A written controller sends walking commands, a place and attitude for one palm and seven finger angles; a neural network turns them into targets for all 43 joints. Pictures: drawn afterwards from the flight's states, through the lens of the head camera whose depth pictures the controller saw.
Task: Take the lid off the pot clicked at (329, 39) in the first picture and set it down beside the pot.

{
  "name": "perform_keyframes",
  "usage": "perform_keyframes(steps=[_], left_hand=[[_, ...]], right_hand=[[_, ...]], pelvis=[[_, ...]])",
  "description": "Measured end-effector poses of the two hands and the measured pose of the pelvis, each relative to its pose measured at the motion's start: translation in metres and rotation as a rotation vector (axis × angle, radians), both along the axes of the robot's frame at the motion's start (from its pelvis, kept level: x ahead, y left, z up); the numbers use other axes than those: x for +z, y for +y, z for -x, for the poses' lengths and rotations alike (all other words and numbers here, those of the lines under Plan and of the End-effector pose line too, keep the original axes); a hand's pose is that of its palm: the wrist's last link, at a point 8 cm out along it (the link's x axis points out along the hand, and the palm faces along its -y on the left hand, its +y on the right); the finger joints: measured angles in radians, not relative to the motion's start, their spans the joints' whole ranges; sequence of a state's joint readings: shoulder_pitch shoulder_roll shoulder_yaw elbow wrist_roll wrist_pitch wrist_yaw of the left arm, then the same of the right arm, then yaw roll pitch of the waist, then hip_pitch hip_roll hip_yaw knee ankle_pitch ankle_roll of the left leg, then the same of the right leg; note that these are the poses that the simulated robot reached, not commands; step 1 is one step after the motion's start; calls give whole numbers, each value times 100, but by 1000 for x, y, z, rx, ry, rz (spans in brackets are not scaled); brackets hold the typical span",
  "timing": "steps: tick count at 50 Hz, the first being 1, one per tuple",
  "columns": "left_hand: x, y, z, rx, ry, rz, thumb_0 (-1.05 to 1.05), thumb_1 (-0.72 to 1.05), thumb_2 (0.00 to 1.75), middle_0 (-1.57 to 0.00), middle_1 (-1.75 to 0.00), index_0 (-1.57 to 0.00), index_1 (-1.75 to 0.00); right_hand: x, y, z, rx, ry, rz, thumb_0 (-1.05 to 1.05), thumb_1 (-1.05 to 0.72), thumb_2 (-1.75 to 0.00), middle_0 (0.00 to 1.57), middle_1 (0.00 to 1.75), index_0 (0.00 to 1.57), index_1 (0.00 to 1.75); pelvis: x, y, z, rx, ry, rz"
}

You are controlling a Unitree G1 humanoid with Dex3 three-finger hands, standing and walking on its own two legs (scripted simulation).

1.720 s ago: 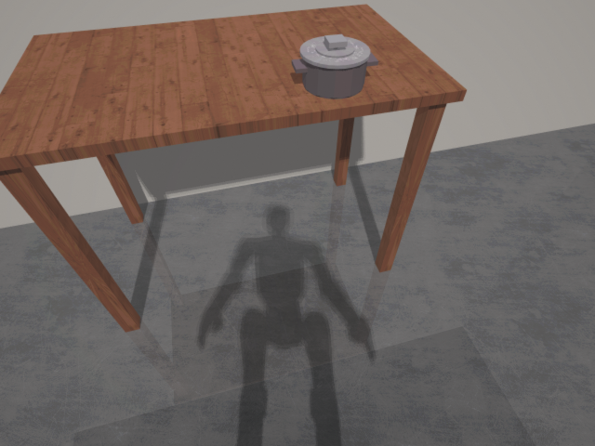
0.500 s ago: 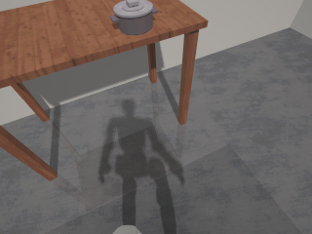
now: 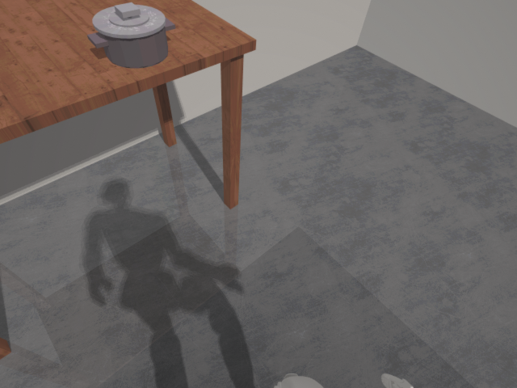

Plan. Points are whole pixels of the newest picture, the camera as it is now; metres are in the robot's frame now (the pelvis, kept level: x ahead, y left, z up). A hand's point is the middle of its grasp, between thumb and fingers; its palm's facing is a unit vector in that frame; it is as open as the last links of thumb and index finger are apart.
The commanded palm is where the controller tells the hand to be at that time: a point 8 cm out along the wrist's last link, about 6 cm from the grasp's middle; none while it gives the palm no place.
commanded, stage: walk to a spot facing it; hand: left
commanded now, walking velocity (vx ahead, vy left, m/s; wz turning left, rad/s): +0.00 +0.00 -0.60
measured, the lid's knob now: (127, 10) +0.84 +0.40 +0.14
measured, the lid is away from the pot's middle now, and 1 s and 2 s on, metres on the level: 0.00 0.00 0.00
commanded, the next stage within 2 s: turn to face it in 1.24 s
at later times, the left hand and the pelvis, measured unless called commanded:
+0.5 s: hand (198, 369) +0.17 +0.11 -0.16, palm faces -0.31 -0.92 -0.23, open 7.4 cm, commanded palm none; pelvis +0.06 -0.06 +0.00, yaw -19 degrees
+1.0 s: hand (260, 247) +0.42 +0.03 -0.16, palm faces -0.57 -0.80 -0.18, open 7.4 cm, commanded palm none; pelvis +0.25 -0.09 +0.01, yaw -37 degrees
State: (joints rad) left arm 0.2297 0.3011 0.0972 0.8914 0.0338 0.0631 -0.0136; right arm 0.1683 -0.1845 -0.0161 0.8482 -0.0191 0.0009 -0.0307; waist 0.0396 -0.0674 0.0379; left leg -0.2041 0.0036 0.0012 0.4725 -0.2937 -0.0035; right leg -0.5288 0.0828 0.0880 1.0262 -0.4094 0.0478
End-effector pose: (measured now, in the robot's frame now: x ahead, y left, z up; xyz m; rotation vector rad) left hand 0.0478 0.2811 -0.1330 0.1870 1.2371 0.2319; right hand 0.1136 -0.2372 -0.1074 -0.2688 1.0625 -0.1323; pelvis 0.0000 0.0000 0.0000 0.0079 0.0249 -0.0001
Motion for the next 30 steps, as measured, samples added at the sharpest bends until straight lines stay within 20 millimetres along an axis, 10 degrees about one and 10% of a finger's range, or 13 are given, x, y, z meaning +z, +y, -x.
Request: perform_keyframes(steps=[7,17,23,30], left_hand=[[7,-19,-52,-154,-19,15,1,91,90,-20,-29,-20,-30],[8,-100,-133,-358,-138,20,1,91,90,-20,-29,-20,-30],[11,-118,-131,-395,-38,33,0,91,90,-20,-29,-20,-30],[0,-114,-141,-399,85,56,1,91,90,-21,-29,-21,-30]], right_hand=[[-10,-19,66,-154,83,-14,0,-90,-90,20,30,20,30],[-45,-69,160,-371,288,-49,1,-90,-90,20,30,20,30],[-25,-82,126,-427,200,-57,1,-91,-90,20,30,20,30],[-11,-81,41,-439,54,-62,1,-91,-90,20,30,20,30]], pelvis=[[1,-5,-2,-114,-24,12],[-17,-44,-23,-232,-29,21],[-1,-56,-50,-302,-23,5],[3,-57,-99,-381,-21,13]])
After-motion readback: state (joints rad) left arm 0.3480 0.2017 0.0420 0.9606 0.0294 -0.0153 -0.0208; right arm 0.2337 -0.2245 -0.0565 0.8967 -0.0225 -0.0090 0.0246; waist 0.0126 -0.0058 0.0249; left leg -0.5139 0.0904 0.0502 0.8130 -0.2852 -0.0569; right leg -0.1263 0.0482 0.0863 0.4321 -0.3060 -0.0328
